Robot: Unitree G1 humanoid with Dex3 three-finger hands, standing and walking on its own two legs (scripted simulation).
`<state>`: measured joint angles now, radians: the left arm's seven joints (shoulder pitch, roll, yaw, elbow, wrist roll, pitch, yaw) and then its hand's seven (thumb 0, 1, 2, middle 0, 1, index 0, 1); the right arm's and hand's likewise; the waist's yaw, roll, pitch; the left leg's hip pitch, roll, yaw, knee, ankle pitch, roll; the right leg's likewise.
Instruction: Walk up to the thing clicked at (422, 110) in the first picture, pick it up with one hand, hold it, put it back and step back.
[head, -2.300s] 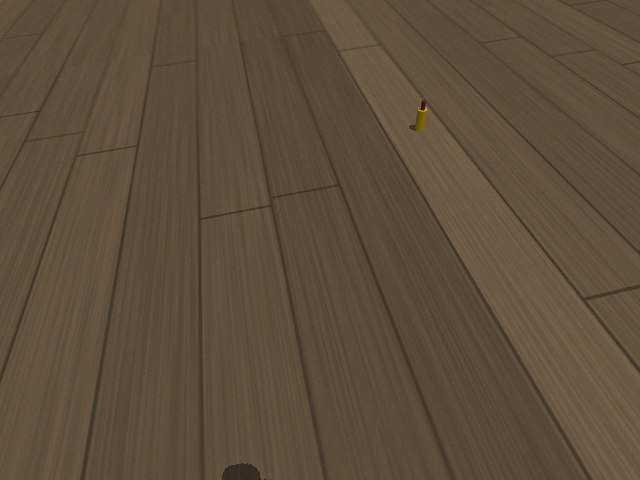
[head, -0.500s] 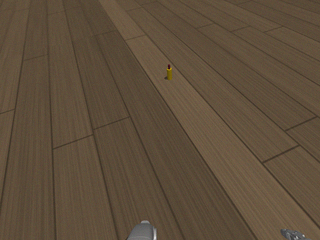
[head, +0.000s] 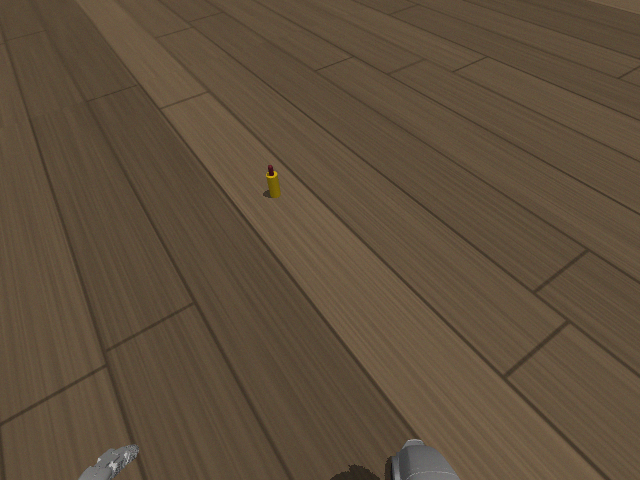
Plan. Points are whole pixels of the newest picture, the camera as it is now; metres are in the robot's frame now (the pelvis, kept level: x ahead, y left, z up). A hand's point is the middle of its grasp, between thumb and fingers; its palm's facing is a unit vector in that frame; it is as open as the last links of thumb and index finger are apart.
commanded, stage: walk up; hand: left
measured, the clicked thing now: (272, 180) +1.43 +0.23 -0.68
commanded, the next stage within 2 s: none
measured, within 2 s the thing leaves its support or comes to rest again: neither
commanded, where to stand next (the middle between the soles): +1.08 +0.03 m, yaw -1 degrees
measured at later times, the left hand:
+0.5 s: hand (176, 397) +0.28 +0.26 -0.13, palm faces +0.00 -0.92 -0.38, open 7.3 cm
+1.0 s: hand (207, 240) +0.60 +0.26 -0.13, palm faces -0.10 -0.91 -0.40, open 7.3 cm
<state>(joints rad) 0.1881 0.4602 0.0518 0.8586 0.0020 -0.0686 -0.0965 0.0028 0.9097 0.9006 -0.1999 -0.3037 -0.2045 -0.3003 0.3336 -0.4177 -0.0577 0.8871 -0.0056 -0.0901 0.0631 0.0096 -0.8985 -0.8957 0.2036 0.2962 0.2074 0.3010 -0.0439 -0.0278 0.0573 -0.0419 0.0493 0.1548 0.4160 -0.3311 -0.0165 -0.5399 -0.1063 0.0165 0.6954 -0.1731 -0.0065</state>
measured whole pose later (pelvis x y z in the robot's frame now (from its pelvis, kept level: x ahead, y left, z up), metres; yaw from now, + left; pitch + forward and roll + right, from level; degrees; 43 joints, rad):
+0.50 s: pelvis +0.26 -0.02 +0.00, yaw +0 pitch -2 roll -2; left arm 0.35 0.42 0.05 0.90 0.01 -0.10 -0.06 0.00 0.90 0.90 -0.21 -0.30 -0.21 -0.30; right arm 0.22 -0.43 -0.07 0.88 -0.02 -0.04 0.10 0.01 -0.90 -0.90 0.20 0.30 0.20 0.30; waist 0.06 0.05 0.06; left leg -0.51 0.11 0.01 0.64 -0.13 0.01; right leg -0.08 0.00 -0.08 0.45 -0.34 0.00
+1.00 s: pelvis +0.49 -0.02 -0.01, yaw -1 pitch -2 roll +3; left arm 0.21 0.42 0.05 0.90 0.01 -0.07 -0.08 0.00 0.91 0.90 -0.20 -0.30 -0.21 -0.30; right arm 0.37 -0.42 -0.05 0.88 0.00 -0.07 0.06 0.01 -0.90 -0.90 0.20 0.30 0.21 0.30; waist -0.04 -0.01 0.07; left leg -0.06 0.03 0.11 0.50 -0.40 -0.02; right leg -0.44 -0.09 -0.04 0.57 -0.12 -0.02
